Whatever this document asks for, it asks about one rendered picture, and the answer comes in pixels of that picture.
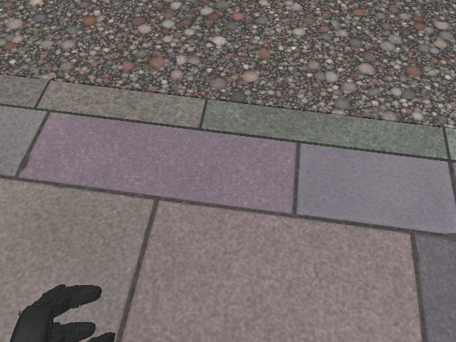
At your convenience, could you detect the left robot hand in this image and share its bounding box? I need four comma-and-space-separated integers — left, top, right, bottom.
10, 284, 115, 342

